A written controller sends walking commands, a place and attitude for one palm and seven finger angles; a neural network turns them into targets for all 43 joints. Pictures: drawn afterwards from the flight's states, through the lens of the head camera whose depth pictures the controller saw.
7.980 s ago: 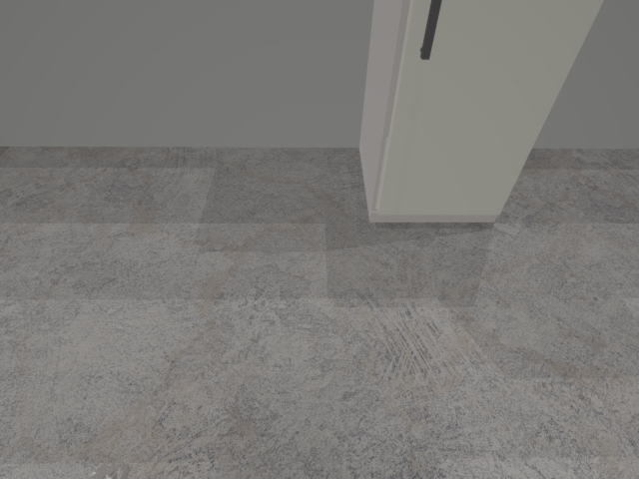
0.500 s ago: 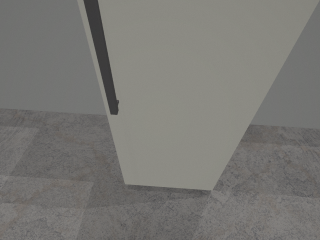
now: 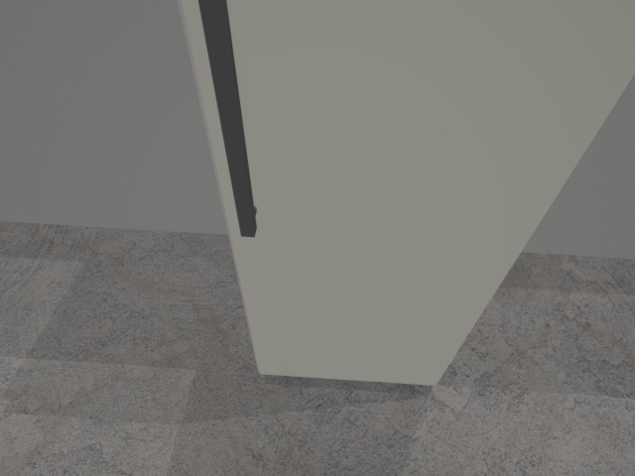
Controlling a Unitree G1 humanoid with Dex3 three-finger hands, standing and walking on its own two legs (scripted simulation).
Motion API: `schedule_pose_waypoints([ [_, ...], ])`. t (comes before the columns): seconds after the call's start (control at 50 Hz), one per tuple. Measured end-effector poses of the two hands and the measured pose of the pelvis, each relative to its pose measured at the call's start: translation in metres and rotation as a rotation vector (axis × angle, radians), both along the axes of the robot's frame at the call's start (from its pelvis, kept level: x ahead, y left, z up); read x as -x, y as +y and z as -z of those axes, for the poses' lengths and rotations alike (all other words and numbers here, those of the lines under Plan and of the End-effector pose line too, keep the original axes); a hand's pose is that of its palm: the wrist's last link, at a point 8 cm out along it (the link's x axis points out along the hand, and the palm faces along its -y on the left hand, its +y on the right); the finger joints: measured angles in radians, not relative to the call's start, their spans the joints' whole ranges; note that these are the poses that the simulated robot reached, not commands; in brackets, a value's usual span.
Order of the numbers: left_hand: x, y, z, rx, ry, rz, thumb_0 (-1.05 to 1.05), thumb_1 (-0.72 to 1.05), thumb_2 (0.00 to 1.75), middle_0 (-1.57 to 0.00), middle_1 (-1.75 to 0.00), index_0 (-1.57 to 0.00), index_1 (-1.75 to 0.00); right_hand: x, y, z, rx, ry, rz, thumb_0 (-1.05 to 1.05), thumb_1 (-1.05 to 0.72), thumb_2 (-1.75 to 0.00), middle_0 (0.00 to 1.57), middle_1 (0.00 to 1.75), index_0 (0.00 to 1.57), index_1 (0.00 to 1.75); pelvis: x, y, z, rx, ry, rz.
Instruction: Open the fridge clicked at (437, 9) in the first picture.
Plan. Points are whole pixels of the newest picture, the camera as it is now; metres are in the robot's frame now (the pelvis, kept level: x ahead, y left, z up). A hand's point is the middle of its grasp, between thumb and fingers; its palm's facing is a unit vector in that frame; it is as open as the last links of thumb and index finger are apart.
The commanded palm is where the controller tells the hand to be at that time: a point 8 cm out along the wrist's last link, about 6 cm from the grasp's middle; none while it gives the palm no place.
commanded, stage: come to a stop and stand still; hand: left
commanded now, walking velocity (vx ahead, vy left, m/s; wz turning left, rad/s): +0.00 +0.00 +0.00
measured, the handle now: (236, 122) +0.50 +0.14 +0.21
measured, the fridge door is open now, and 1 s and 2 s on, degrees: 0 0 0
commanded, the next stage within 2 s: look again from close up in 0.06 s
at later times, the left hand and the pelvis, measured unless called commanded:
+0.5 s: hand out of the picture -0.01 +0.19 -0.17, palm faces +0.00 -0.98 -0.22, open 7.4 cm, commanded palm none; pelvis +0.00 +0.00 +0.01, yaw +0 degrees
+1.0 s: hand out of the picture +0.02 +0.18 -0.16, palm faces -0.01 -0.97 -0.25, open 7.4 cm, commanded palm +0.09 +0.23 -0.06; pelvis +0.00 -0.02 +0.01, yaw +0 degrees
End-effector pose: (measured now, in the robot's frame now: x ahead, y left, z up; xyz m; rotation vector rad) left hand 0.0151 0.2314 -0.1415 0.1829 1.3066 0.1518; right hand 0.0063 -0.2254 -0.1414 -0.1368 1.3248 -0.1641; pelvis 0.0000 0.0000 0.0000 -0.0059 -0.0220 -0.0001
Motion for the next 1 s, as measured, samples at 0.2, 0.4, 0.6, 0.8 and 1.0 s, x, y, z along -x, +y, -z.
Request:
schedule_pose_waypoints([
  [0.2, 0.015, 0.003, 0.000, 0.013, 0.047, 0.001, 0.01, 0.91, 0.90, -0.20, -0.30, -0.20, -0.30, -0.029, -0.009, -0.010, 0.030, -0.056, -0.037, 0.01, -0.92, -0.90, 0.20, 0.30, 0.20, 0.30, 0.002, 0.001, -0.003, -0.002, 0.004, 0.004],
  [0.4, 0.025, 0.003, 0.000, 0.011, 0.076, -0.003, 0.01, 0.91, 0.90, -0.20, -0.30, -0.20, -0.30, -0.037, -0.014, -0.013, 0.035, -0.060, -0.053, 0.00, -0.91, -0.90, 0.20, 0.30, 0.20, 0.30, 0.003, -0.002, -0.005, -0.002, 0.002, 0.003],
  [0.6, 0.019, 0.005, -0.005, -0.006, 0.060, 0.002, 0.01, 0.91, 0.90, -0.20, -0.30, -0.20, -0.30, -0.031, -0.023, -0.012, 0.038, -0.039, -0.053, 0.00, -0.91, -0.90, 0.20, 0.30, 0.20, 0.30, 0.005, -0.007, -0.006, -0.005, 0.001, 0.001],
  [0.8, 0.008, 0.004, -0.008, -0.021, 0.034, 0.011, 0.01, 0.91, 0.90, -0.20, -0.30, -0.20, -0.30, -0.024, -0.033, -0.011, 0.039, -0.019, -0.049, 0.00, -0.91, -0.90, 0.20, 0.30, 0.20, 0.30, 0.005, -0.014, -0.007, -0.008, 0.000, 0.000],
  [1.0, 0.002, -0.003, -0.010, -0.030, 0.016, 0.016, 0.01, 0.91, 0.90, -0.20, -0.30, -0.20, -0.30, -0.025, -0.042, -0.011, 0.043, -0.021, -0.047, 0.00, -0.91, -0.90, 0.20, 0.30, 0.20, 0.30, 0.005, -0.021, -0.007, -0.001, 0.000, -0.001],
])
